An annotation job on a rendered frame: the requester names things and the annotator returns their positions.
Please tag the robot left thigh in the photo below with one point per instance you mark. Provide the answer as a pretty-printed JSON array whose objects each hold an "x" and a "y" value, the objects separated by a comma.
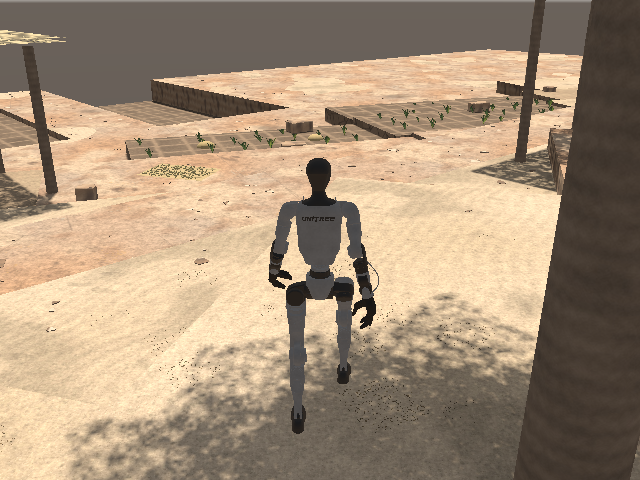
[{"x": 296, "y": 312}]

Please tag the left robot upper arm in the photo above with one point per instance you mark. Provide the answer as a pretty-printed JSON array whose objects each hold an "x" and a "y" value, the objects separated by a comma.
[{"x": 287, "y": 212}]

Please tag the right robot upper arm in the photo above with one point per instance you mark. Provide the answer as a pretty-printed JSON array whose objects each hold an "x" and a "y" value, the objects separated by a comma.
[{"x": 350, "y": 211}]

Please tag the right robot hand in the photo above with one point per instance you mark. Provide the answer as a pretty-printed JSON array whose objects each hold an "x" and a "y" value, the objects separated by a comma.
[{"x": 371, "y": 311}]

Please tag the humanoid robot torso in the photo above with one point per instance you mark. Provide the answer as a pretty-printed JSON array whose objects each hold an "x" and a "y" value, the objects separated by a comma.
[{"x": 319, "y": 238}]

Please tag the left robot hand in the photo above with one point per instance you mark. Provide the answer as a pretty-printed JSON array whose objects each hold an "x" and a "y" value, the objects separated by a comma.
[{"x": 281, "y": 274}]

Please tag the left robot forearm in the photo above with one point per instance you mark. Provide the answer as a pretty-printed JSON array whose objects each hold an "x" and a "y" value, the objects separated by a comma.
[{"x": 275, "y": 261}]

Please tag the right robot forearm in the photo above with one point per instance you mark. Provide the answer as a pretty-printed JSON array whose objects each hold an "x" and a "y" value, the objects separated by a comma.
[{"x": 362, "y": 275}]

